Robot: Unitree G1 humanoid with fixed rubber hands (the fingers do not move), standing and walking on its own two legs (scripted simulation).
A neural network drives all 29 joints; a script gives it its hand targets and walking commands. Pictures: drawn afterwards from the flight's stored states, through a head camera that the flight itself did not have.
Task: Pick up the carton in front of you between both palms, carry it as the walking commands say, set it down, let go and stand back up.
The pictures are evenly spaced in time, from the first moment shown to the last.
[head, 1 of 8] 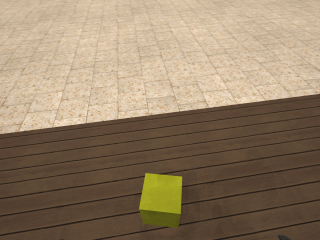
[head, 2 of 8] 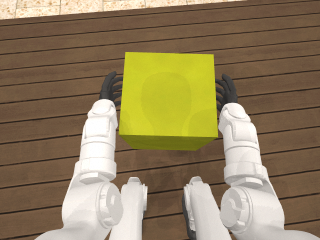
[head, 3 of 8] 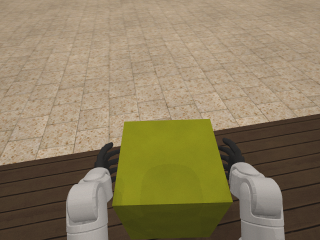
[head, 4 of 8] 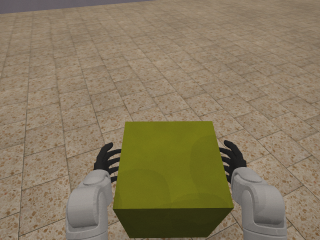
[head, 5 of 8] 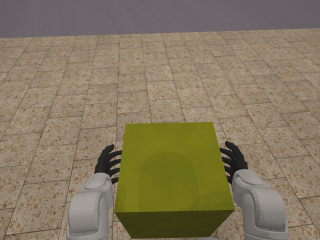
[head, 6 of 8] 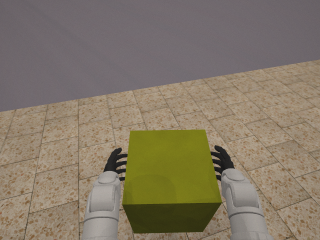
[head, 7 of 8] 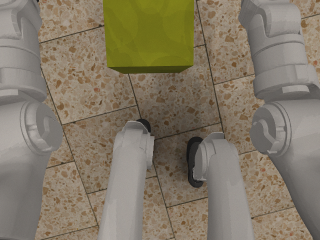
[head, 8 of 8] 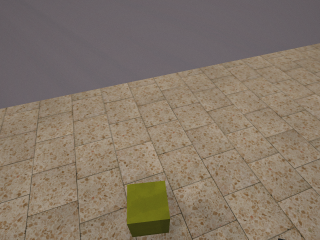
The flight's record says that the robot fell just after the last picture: no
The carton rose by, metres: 0.69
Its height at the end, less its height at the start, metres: -0.05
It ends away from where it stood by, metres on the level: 6.32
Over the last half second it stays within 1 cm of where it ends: yes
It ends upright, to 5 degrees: yes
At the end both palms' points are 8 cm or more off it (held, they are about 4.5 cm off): yes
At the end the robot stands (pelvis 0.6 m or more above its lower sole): yes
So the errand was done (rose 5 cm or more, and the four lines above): yes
